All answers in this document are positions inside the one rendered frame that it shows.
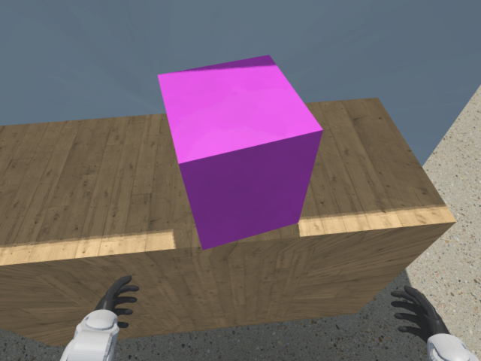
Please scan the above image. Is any robot left hand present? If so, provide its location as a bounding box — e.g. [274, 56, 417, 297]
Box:
[94, 275, 139, 328]

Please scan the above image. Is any robot right hand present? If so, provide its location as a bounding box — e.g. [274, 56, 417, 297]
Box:
[391, 285, 451, 344]

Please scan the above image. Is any carton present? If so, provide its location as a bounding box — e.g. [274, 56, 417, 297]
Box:
[158, 55, 323, 250]

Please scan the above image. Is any pedestal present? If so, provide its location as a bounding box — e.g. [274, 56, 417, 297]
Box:
[0, 98, 457, 347]

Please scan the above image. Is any robot right forearm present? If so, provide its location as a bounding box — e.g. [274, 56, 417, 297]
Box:
[427, 333, 479, 361]

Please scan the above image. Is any robot left forearm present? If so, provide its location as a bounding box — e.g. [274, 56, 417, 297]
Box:
[60, 309, 119, 361]

